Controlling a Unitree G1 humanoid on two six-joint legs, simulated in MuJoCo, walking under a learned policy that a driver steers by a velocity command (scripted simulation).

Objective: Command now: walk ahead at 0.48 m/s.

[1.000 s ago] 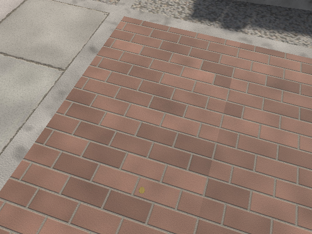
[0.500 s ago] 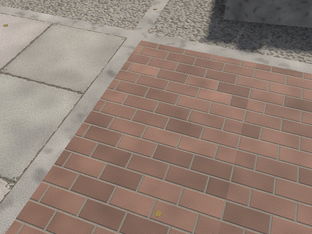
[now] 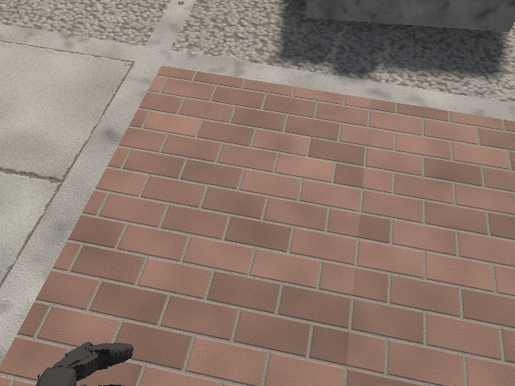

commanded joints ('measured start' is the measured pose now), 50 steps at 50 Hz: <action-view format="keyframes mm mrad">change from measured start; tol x32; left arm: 1 -116 83 20 -102 -2 -23 -16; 6 404 314 98 22 28 -9 15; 31 472 53 23 -26 -15 17 59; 50 -10 80 35 -164 -6 53 -8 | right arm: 1 12 -185 -48 -30 6 0 -9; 24 -464 -112 -12 -237 -7 -47 15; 31 -48 -313 -84 -149 -28 -46 12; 50 -147 -231 -77 -62 6 -14 -5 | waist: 1 40 115 72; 7 214 -183 -491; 11 105 19 -70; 28 92 -61 -49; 31 62 459 -341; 50 26 106 60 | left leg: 1 -13 298 -113 7 490 126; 4 -2 250 -61 335 961 80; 7 -756 -7 -165 1151 -235 -25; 8 -855 57 -151 1188 -180 -18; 28 -377 70 -90 249 244 -40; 31 250 504 -802 139 -97 205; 37 -171 301 -252 15 190 119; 50 -50 335 101 -1 453 91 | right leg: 1 13 24 -7 -61 -40 -40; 5 702 -5 40 -19 -88 -164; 7 1136 -313 815 -246 -414 -363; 14 429 -115 308 -408 -117 -280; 26 478 -102 347 -259 -255 -184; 33 -172 40 152 728 -521 -13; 50 -8 -19 -20 95 -128 -34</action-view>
